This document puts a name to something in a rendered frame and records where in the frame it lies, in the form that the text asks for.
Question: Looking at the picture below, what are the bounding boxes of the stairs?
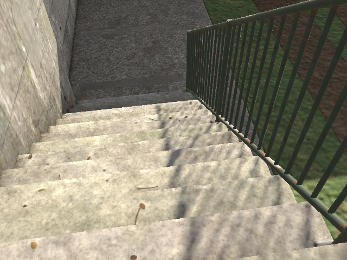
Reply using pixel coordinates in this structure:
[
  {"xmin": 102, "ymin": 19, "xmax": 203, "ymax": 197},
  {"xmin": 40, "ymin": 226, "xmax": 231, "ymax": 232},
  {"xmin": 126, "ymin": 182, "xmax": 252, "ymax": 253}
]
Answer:
[{"xmin": 0, "ymin": 90, "xmax": 334, "ymax": 260}]

